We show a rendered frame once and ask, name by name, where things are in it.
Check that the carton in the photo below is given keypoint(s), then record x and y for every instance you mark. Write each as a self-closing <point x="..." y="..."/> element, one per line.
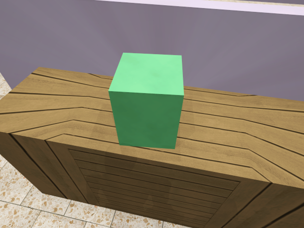
<point x="146" y="96"/>

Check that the pedestal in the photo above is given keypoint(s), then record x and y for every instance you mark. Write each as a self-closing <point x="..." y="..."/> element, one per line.
<point x="238" y="161"/>

